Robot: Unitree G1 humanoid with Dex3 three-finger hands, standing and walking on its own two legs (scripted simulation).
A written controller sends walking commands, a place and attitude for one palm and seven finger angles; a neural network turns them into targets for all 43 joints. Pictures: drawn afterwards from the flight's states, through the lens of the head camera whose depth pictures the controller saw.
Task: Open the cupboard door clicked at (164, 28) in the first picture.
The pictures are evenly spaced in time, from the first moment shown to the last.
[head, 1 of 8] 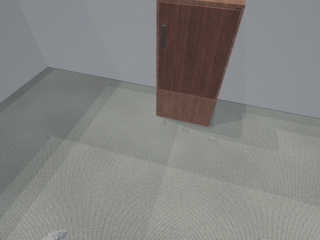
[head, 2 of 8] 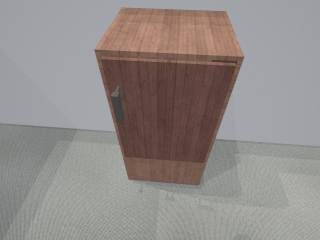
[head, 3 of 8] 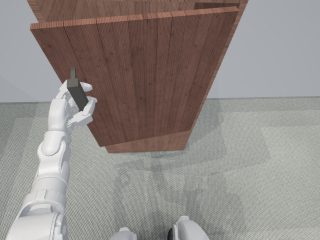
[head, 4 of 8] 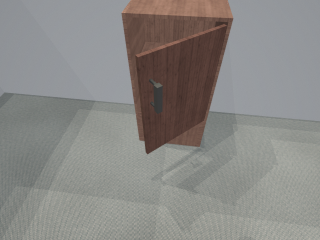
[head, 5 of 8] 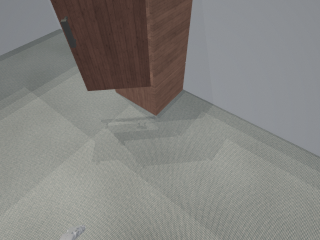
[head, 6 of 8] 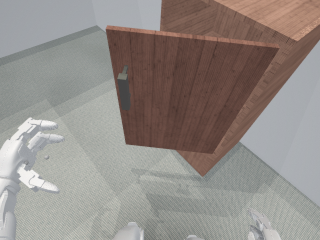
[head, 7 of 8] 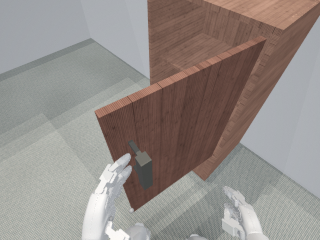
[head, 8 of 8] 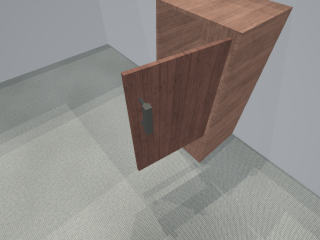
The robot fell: no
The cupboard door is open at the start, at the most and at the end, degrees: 0 82 81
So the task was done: yes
